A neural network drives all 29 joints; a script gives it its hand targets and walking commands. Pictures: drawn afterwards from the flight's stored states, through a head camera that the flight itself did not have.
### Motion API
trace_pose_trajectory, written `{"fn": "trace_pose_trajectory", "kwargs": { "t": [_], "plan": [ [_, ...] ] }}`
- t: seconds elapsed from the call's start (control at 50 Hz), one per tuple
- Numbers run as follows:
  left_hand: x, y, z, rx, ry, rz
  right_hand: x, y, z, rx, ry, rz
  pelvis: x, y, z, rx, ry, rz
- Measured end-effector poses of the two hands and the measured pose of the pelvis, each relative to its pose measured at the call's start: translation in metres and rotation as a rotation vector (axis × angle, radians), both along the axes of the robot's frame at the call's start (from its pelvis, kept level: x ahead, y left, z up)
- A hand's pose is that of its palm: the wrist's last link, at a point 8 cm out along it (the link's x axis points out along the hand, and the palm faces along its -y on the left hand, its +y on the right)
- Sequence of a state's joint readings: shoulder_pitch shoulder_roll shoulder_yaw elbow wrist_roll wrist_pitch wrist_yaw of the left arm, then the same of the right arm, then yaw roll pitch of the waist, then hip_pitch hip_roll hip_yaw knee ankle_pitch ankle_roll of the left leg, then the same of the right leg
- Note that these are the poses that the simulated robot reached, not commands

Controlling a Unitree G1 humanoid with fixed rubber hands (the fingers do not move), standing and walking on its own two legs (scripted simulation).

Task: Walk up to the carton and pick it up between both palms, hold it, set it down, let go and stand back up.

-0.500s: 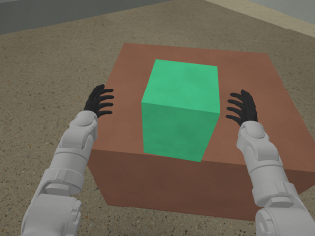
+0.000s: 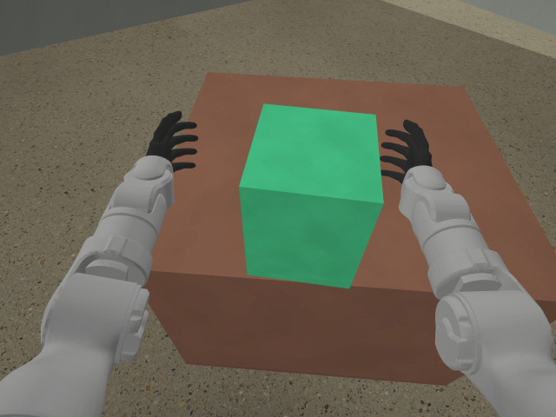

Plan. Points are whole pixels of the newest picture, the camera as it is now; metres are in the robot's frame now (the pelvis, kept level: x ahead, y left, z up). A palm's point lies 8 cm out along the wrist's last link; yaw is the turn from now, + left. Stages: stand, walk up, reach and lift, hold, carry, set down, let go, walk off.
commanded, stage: reach and lift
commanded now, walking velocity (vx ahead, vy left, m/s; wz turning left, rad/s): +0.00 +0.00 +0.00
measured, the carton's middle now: (307, 199) +0.48 -0.04 +0.00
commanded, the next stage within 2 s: none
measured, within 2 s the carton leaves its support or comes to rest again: neither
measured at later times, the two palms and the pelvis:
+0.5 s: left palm (174, 157) +0.47 +0.18 +0.12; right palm (412, 168) +0.44 -0.19 +0.13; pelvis +0.01 +0.00 +0.00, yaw +0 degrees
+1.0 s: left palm (187, 196) +0.47 +0.17 +0.03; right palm (394, 202) +0.45 -0.18 +0.04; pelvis +0.00 +0.01 -0.01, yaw -1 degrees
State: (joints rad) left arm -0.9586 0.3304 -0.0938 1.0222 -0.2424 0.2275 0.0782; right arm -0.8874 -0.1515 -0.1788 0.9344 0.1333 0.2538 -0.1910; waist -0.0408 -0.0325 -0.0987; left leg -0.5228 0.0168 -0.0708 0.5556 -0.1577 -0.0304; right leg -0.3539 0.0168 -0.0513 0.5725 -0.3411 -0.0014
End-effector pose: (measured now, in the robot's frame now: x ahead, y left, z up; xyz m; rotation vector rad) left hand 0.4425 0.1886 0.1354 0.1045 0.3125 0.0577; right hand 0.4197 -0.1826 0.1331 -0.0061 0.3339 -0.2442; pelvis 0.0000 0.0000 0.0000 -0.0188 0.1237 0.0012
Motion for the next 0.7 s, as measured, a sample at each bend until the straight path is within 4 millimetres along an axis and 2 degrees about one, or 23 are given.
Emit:
{"fn": "trace_pose_trajectory", "kwargs": {
  "t": [0.34,0.54,0.7],
  "plan": [
    [0.024,-0.006,0.006,0.006,0.017,-0.002,0.018,-0.003,0.007,0.007,0.013,-0.015,0.006,-0.003,-0.001,-0.001,0.066,-0.005],
    [0.025,-0.015,-0.016,-0.054,0.025,-0.020,0.017,-0.004,-0.014,0.006,0.040,-0.028,0.006,-0.002,-0.002,-0.002,0.088,-0.006],
    [0.021,-0.019,-0.052,-0.106,0.055,-0.018,0.017,-0.005,-0.041,0.003,0.065,-0.041,0.004,0.001,-0.003,-0.006,0.123,-0.008]
  ]
}}
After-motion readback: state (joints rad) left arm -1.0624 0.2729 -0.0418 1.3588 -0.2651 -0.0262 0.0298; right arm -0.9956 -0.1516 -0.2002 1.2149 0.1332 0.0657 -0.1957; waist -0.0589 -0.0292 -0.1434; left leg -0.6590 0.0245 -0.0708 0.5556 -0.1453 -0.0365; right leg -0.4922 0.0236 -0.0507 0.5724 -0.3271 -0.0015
